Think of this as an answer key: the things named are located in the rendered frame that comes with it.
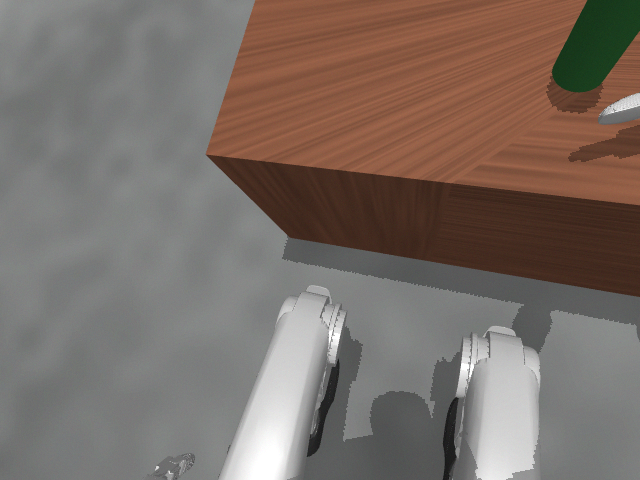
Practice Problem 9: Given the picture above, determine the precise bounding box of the right robot foot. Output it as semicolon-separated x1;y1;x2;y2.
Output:
443;397;459;480

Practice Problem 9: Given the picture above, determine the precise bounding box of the left robot foot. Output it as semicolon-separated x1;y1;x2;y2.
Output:
307;359;339;457

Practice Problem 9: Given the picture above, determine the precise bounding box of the left robot hand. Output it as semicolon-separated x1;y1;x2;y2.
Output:
142;453;195;480

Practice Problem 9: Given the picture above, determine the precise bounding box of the can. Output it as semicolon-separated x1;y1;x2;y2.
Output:
552;0;640;92

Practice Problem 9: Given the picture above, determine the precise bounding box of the right robot hand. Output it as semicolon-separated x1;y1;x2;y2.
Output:
598;92;640;125

